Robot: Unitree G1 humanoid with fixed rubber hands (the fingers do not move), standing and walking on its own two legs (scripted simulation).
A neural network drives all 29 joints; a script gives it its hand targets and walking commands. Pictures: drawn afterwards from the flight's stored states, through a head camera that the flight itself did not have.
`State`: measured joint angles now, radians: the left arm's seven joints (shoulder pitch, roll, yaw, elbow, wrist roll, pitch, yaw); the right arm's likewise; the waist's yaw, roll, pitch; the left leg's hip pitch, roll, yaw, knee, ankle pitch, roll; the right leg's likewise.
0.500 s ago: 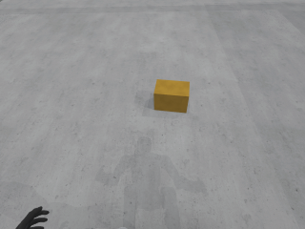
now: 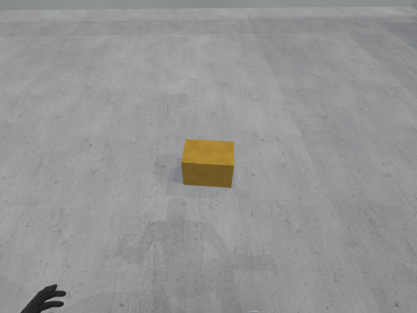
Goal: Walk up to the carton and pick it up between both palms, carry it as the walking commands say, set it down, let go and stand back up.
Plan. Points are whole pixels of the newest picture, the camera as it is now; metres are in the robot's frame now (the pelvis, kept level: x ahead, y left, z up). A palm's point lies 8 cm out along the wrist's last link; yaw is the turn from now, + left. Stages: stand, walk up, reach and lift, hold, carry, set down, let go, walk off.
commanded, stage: walk up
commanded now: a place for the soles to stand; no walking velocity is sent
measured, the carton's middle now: (208, 163) +1.05 -0.06 -0.66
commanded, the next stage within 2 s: none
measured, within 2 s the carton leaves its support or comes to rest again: neither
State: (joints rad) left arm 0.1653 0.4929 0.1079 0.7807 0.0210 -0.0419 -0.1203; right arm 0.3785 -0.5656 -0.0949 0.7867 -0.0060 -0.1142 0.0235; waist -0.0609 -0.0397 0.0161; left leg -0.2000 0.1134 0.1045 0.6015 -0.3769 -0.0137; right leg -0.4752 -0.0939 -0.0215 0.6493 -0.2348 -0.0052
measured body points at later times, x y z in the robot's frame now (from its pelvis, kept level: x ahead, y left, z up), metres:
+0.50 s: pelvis +0.19 -0.05 +0.00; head +0.20 -0.03 +0.45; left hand +0.27 +0.28 -0.11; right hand +0.30 -0.41 -0.05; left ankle +0.23 +0.07 -0.72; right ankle +0.21 -0.18 -0.68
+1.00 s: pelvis +0.37 -0.12 +0.00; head +0.39 -0.11 +0.45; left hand +0.38 +0.24 -0.09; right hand +0.51 -0.44 -0.08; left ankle +0.44 +0.00 -0.73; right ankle +0.36 -0.23 -0.72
